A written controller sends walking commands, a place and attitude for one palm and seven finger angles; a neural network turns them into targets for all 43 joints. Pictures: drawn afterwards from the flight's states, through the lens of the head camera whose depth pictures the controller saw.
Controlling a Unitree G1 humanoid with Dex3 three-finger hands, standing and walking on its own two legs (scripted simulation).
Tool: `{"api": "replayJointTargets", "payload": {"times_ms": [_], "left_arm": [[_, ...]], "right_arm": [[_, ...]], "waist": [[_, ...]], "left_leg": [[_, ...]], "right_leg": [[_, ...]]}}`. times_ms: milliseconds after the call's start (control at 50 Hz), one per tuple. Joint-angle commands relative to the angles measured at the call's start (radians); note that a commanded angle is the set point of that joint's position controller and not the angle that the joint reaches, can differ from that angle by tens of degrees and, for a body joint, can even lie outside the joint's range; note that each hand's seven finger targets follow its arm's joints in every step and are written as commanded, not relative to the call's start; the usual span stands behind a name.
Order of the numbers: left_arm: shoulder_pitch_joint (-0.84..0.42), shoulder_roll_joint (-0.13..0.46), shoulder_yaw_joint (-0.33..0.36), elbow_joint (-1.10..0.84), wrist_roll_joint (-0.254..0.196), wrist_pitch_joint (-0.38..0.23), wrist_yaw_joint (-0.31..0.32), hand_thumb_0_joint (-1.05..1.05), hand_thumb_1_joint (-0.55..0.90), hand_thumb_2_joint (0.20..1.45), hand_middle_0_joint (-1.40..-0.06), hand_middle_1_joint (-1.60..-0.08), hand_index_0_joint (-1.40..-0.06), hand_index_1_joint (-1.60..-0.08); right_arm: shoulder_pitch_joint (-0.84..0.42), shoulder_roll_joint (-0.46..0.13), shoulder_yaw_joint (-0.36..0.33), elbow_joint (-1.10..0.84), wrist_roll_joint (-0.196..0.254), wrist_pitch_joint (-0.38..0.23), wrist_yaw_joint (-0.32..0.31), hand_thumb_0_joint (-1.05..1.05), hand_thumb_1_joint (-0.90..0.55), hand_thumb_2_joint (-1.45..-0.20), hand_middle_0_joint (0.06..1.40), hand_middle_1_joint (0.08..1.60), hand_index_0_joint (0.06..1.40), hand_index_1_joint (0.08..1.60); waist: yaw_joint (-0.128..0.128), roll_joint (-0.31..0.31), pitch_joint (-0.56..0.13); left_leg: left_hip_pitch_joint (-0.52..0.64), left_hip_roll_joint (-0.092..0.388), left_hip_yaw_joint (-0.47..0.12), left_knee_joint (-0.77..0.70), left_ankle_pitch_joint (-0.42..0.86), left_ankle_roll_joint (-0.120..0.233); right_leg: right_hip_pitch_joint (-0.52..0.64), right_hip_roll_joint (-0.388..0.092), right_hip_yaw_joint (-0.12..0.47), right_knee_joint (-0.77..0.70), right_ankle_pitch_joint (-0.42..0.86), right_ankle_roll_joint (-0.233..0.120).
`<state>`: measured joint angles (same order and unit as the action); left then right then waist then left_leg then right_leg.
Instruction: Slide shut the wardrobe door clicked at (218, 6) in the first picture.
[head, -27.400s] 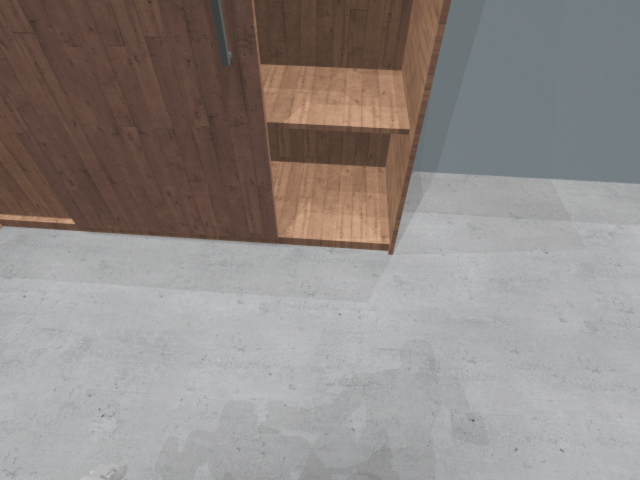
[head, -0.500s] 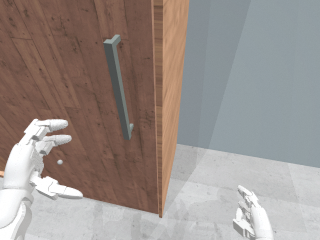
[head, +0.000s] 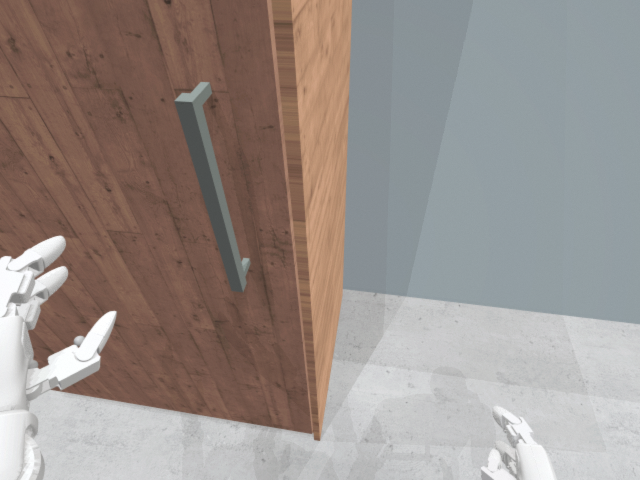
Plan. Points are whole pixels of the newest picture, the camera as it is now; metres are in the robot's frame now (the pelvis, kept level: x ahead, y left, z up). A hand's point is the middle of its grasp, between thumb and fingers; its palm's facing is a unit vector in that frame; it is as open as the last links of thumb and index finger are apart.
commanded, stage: draw the hand back to the body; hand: left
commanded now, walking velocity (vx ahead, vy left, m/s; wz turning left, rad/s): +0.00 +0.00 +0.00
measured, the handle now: (223, 203) +0.39 +0.18 +0.16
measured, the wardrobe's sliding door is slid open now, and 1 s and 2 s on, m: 0.00 0.00 0.00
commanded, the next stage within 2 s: step back with the hand held close in 0.48 s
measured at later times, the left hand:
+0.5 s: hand (64, 355) +0.17 +0.27 +0.15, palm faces +0.51 -0.78 -0.36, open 7.4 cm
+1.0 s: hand (44, 365) +0.16 +0.28 +0.15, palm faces +0.40 -0.79 -0.47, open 7.4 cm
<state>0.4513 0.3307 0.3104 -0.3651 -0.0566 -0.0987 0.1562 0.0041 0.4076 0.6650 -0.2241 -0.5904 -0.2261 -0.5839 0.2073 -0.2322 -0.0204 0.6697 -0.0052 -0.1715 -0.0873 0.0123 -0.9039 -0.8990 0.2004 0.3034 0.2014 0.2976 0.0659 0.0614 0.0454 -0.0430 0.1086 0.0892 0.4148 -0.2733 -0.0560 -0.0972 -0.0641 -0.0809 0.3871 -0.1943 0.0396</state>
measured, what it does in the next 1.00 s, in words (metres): shifts its weight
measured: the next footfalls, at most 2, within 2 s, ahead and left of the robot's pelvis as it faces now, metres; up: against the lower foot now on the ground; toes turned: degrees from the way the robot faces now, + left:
left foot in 1.86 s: -0.07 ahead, +0.16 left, +0.00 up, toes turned +10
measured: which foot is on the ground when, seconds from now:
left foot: down 0.00-1.00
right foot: down 0.00-1.00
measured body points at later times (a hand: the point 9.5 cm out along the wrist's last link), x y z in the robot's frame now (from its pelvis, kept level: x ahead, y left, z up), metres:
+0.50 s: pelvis -0.01 +0.00 +0.00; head -0.03 -0.02 +0.45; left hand +0.14 +0.30 +0.17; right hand +0.18 -0.22 -0.08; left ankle -0.03 +0.15 -0.74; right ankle +0.01 -0.15 -0.74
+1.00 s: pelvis -0.05 +0.03 -0.01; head -0.04 +0.02 +0.44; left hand +0.14 +0.32 +0.18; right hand +0.12 -0.23 -0.09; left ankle -0.03 +0.15 -0.74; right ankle +0.01 -0.15 -0.74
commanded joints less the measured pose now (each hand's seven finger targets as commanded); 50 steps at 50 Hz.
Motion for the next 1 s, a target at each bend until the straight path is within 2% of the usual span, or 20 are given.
{"api": "replayJointTargets", "payload": {"times_ms": [0,80,140,200,260,300,340,400,460,480,560,580,600,620,640,700,780,880,900,980], "left_arm": [[-0.06,0.175,0.126,-0.222,0.001,-0.066,0.014,0.0,0.755,0.83,-0.205,-0.385,-0.205,-0.385],[-0.057,0.191,0.141,-0.252,0.001,-0.065,0.017,0.0,0.9,0.9,-0.2,-0.3,-0.2,-0.3],[-0.072,0.171,0.121,-0.239,0.0,-0.063,0.016,0.0,0.9,0.9,-0.2,-0.3,-0.2,-0.3],[-0.094,0.174,0.12,-0.246,0.005,-0.063,0.021,0.0,0.9,0.9,-0.2,-0.3,-0.2,-0.3],[-0.088,0.169,0.12,-0.232,0.002,-0.061,0.018,0.0,0.9,0.9,-0.2,-0.3,-0.2,-0.3],[-0.089,0.167,0.116,-0.228,0.001,-0.06,0.018,0.0,0.9,0.9,-0.2,-0.3,-0.2,-0.3],[-0.083,0.172,0.124,-0.223,-0.001,-0.059,0.018,0.0,0.9,0.9,-0.2,-0.3,-0.2,-0.3],[-0.084,0.17,0.122,-0.236,0.001,-0.06,0.017,0.0,0.9,0.9,-0.2,-0.3,-0.2,-0.3],[-0.08,0.175,0.127,-0.232,-0.001,-0.059,0.016,0.0,0.9,0.9,-0.2,-0.3,-0.2,-0.3],[-0.092,0.179,0.128,-0.229,0.0,-0.058,0.016,0.0,0.9,0.9,-0.2,-0.3,-0.2,-0.3],[-0.084,0.17,0.125,-0.229,-0.001,-0.061,0.015,0.0,0.9,0.9,-0.2,-0.3,-0.2,-0.3],[-0.177,0.193,0.125,-0.265,0.004,-0.063,0.019,0.0,0.9,0.9,-0.2,-0.3,-0.2,-0.3],[-0.197,0.245,0.183,-0.259,0.004,-0.09,0.012,0.0,0.9,0.9,-0.2,-0.3,-0.2,-0.3],[-0.125,0.201,0.154,-0.196,0.011,-0.09,0.004,0.0,0.9,0.9,-0.2,-0.3,-0.2,-0.3],[-0.101,0.184,0.142,-0.186,0.015,-0.097,0.003,0.0,0.9,0.9,-0.2,-0.3,-0.2,-0.3],[-0.057,0.212,0.174,-0.219,0.018,-0.115,0.015,0.0,0.9,0.9,-0.2,-0.3,-0.2,-0.3],[0.033,0.234,0.216,-0.252,0.015,-0.112,0.024,0.0,0.9,0.9,-0.2,-0.3,-0.2,-0.3],[0.077,0.248,0.244,-0.295,0.012,-0.116,0.031,0.0,0.9,0.9,-0.2,-0.3,-0.2,-0.3],[0.074,0.225,0.226,-0.303,0.012,-0.119,0.031,0.0,0.9,0.9,-0.2,-0.3,-0.2,-0.3],[0.048,0.228,0.236,-0.298,0.019,-0.141,0.038,0.0,0.9,0.9,-0.2,-0.3,-0.2,-0.3]], "right_arm": [[-0.122,-0.102,-0.037,-0.165,-0.001,-0.056,-0.011,0.0,-0.9,-0.9,0.2,0.3,0.2,0.3],[-0.12,-0.103,-0.038,-0.164,-0.002,-0.059,-0.012,0.0,-0.9,-0.9,0.2,0.3,0.2,0.3],[-0.125,-0.101,-0.038,-0.162,-0.001,-0.059,-0.015,0.0,-0.9,-0.9,0.2,0.3,0.2,0.3],[-0.125,-0.101,-0.035,-0.16,-0.003,-0.064,-0.017,0.0,-0.9,-0.9,0.2,0.3,0.2,0.3],[-0.126,-0.102,-0.035,-0.158,-0.004,-0.063,-0.017,0.0,-0.9,-0.9,0.2,0.3,0.2,0.3],[-0.128,-0.097,-0.033,-0.159,-0.003,-0.063,-0.017,0.0,-0.9,-0.9,0.2,0.3,0.2,0.3],[-0.133,-0.098,-0.032,-0.159,-0.005,-0.061,-0.016,0.0,-0.9,-0.9,0.2,0.3,0.2,0.3],[-0.133,-0.096,-0.031,-0.16,-0.004,-0.062,-0.016,0.0,-0.9,-0.9,0.2,0.3,0.2,0.3],[-0.134,-0.096,-0.031,-0.159,-0.006,-0.061,-0.015,0.0,-0.9,-0.9,0.2,0.3,0.2,0.3],[-0.136,-0.096,-0.031,-0.158,-0.002,-0.061,-0.016,0.0,-0.9,-0.9,0.2,0.3,0.2,0.3],[-0.136,-0.096,-0.032,-0.159,-0.004,-0.061,-0.017,0.0,-0.9,-0.9,0.2,0.3,0.2,0.3],[-0.139,-0.099,-0.029,-0.158,-0.002,-0.062,-0.017,0.0,-0.9,-0.9,0.2,0.3,0.2,0.3],[-0.121,-0.12,-0.019,-0.195,-0.006,-0.035,-0.015,0.0,-0.9,-0.9,0.2,0.3,0.2,0.3],[-0.117,-0.105,-0.017,-0.182,-0.007,-0.016,-0.01,0.0,-0.9,-0.9,0.2,0.3,0.2,0.3],[-0.109,-0.104,-0.016,-0.192,-0.006,-0.007,-0.005,0.0,-0.9,-0.9,0.2,0.3,0.2,0.3],[-0.114,-0.112,-0.022,-0.213,-0.006,0.01,-0.009,0.0,-0.9,-0.9,0.2,0.3,0.2,0.3],[-0.12,-0.115,-0.031,-0.245,-0.001,0.035,-0.014,0.0,-0.9,-0.9,0.2,0.3,0.2,0.3],[-0.116,-0.117,-0.037,-0.264,0.001,0.05,-0.019,0.0,-0.9,-0.9,0.2,0.3,0.2,0.3],[-0.108,-0.116,-0.034,-0.267,0.001,0.049,-0.018,0.0,-0.9,-0.9,0.2,0.3,0.2,0.3],[-0.1,-0.122,-0.032,-0.261,0.002,0.03,-0.024,0.0,-0.9,-0.9,0.2,0.3,0.2,0.3]], "waist": [[0.009,0.005,-0.062],[0.01,0.018,-0.08],[0.003,-0.015,-0.055],[0.003,0.032,-0.052],[0.004,-0.016,-0.061],[0.004,0.011,-0.05],[0.009,-0.015,-0.051],[0.008,0.021,-0.056],[0.01,-0.011,-0.057],[0.008,0.012,-0.042],[0.008,-0.004,-0.052],[0.0,0.043,-0.05],[-0.046,-0.027,0.055],[-0.047,-0.093,0.011],[-0.048,-0.105,-0.033],[-0.041,-0.026,-0.149],[-0.031,-0.018,-0.231],[-0.034,-0.001,-0.228],[-0.038,0.012,-0.21],[-0.04,0.04,-0.167]], "left_leg": [[-0.085,-0.075,0.028,-0.057,0.231,0.046],[-0.074,-0.076,0.027,-0.053,0.242,0.044],[-0.074,-0.073,0.029,-0.054,0.217,0.047],[-0.076,-0.074,0.023,-0.06,0.203,0.044],[-0.072,-0.074,0.023,-0.062,0.21,0.047],[-0.074,-0.075,0.023,-0.066,0.182,0.046],[-0.077,-0.074,0.019,-0.067,0.186,0.047],[-0.075,-0.076,0.018,-0.068,0.183,0.044],[-0.08,-0.075,0.017,-0.069,0.181,0.045],[-0.08,-0.076,0.016,-0.073,0.166,0.043],[-0.078,-0.075,0.017,-0.072,0.164,0.045],[-0.074,-0.079,0.015,-0.074,0.144,0.043],[-0.163,-0.054,0.056,-0.027,0.045,0.056],[-0.167,-0.066,0.048,0.004,-0.003,0.061],[-0.17,-0.073,0.048,0.027,-0.001,0.061],[-0.164,-0.057,0.04,0.025,0.115,0.062],[-0.177,-0.038,0.039,0.039,0.282,0.055],[-0.245,-0.012,0.028,0.033,0.289,0.056],[-0.281,-0.005,0.023,0.022,0.251,0.058],[-0.417,0.008,0.001,-0.007,0.025,0.077]], "right_leg": [[0.073,0.069,0.001,-0.042,0.154,-0.033],[0.083,0.069,0.005,-0.041,0.168,-0.034],[0.059,0.072,0.004,-0.052,0.139,-0.032],[0.058,0.07,0.002,-0.051,0.118,-0.035],[0.065,0.071,-0.001,-0.052,0.127,-0.034],[0.059,0.067,0.003,-0.058,0.101,-0.033],[0.064,0.07,0.001,-0.057,0.105,-0.035],[0.066,0.068,0.002,-0.056,0.102,-0.036],[0.069,0.07,-0.001,-0.057,0.1,-0.034],[0.061,0.07,0.003,-0.062,0.083,-0.036],[0.062,0.071,0.001,-0.062,0.081,-0.035],[0.056,0.069,0.004,-0.065,0.062,-0.037],[-0.133,0.034,0.089,-0.113,0.129,-0.026],[-0.148,0.002,0.096,-0.123,0.087,-0.026],[-0.146,-0.014,0.115,-0.121,0.072,-0.034],[-0.091,-0.011,0.086,-0.029,0.22,-0.034],[-0.044,0.002,0.05,0.067,0.365,-0.02],[-0.062,0.017,0.041,0.136,0.342,-0.006],[-0.063,0.024,0.039,0.152,0.305,-0.004],[-0.06,0.034,0.051,0.185,0.206,-0.002]]}}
